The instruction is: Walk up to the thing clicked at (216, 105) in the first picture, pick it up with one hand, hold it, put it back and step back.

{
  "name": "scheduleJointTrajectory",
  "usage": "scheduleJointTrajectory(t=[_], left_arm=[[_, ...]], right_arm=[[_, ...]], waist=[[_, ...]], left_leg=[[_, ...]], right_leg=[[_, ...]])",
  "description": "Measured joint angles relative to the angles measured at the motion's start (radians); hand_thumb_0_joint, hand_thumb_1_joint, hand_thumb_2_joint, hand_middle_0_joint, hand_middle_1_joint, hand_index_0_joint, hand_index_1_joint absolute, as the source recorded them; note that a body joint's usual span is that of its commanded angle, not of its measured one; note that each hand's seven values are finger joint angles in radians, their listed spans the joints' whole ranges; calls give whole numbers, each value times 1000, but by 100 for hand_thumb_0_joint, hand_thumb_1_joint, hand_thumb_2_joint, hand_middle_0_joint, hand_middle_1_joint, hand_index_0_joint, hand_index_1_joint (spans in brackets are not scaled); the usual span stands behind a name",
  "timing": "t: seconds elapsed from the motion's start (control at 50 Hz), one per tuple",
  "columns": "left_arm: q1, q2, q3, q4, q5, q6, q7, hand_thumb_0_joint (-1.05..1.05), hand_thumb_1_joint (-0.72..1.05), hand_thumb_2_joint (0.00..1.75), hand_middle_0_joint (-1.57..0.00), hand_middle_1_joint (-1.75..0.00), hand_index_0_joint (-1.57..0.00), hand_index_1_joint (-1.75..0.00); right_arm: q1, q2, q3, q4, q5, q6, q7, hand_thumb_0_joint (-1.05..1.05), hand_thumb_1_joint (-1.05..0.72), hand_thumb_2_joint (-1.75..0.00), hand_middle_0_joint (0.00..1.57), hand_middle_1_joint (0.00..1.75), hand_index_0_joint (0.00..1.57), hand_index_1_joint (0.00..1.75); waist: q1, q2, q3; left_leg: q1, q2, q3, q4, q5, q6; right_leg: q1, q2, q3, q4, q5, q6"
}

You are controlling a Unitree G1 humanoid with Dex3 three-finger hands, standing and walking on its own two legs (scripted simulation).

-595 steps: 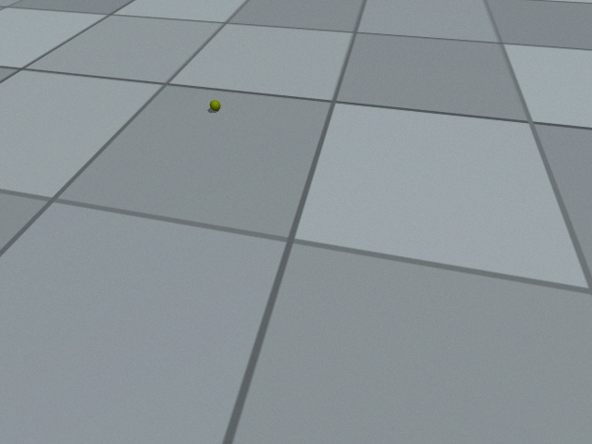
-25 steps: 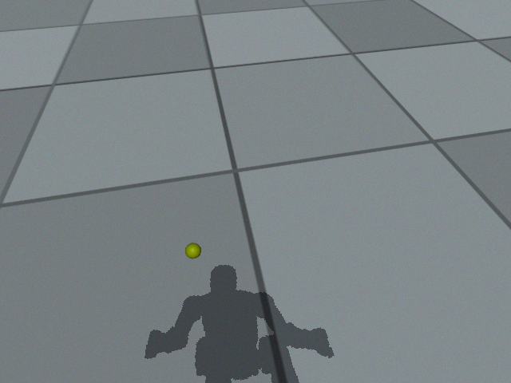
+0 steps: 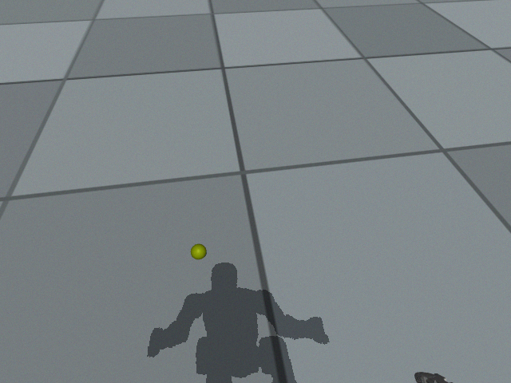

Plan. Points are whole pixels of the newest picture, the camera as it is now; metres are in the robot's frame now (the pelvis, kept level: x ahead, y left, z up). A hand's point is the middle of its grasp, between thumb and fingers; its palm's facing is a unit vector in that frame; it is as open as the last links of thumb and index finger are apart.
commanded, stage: walk up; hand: left
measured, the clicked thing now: (198, 251) +0.78 +0.26 -0.74
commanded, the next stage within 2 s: stand in 0.10 s
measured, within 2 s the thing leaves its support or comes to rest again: neither
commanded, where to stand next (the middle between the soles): +0.41 +0.01 m, yaw +1 degrees
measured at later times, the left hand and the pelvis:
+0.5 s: hand out of the picture +0.07 +0.24 -0.15, palm faces -0.03 -0.94 -0.33, open 7.4 cm; pelvis -0.01 -0.01 +0.01, yaw -1 degrees
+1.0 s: hand out of the picture +0.06 +0.24 -0.15, palm faces -0.05 -0.94 -0.34, open 7.4 cm; pelvis -0.02 -0.01 +0.01, yaw -1 degrees
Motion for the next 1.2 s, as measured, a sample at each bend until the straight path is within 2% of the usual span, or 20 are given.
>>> scheduleJointTrajectory(t=[0.26,0.44,0.8,1.1,1.12,1.16,1.2], left_arm=[[-12,-27,-21,56,-6,5,1,1,91,90,-20,-30,-20,-30],[-27,-35,-28,77,-1,7,-5,1,90,90,-21,-30,-20,-30],[-7,-22,-30,84,-1,11,-11,1,91,90,-21,-30,-20,-30],[7,-23,-36,78,-5,11,-11,1,91,90,-21,-30,-20,-30],[10,-24,-27,69,0,12,-18,1,91,90,-21,-30,-20,-30],[33,-24,-6,40,10,4,-31,1,90,90,-21,-30,-20,-30],[62,-20,14,3,18,-10,-38,1,90,90,-21,-30,-20,-30]], right_arm=[[-48,-7,15,38,13,-6,-7,0,-90,-90,20,30,20,30],[-33,-17,23,77,12,-4,-8,0,-90,-90,20,30,20,30],[34,-26,31,120,7,-3,-5,0,-91,-90,20,30,20,30],[32,-24,40,113,9,-8,-6,0,-91,-90,20,30,20,30],[37,-24,32,103,6,-7,0,0,-91,-90,20,30,20,30],[65,-29,12,74,-5,-7,16,0,-90,-90,20,30,20,30],[91,-38,-4,52,-14,-2,23,0,-90,-90,20,30,20,30]], waist=[[-6,17,6],[-20,13,-2],[-37,18,-16],[-31,14,-18],[-31,14,-18],[-27,18,-31],[-19,16,-41]], left_leg=[[54,10,3,-96,49,-10],[69,19,11,-151,89,-18],[51,30,13,-163,110,-26],[44,30,15,-161,102,-28],[37,29,13,-140,72,-17],[9,27,7,-54,-62,10],[-48,25,27,85,-131,21]], right_leg=[[46,6,3,-86,46,-3],[49,13,11,-123,81,-9],[21,23,15,-120,97,-17],[11,24,17,-112,86,-19],[8,24,15,-99,63,-24],[2,27,8,-55,-28,-44],[11,23,0,-60,-10,-57]])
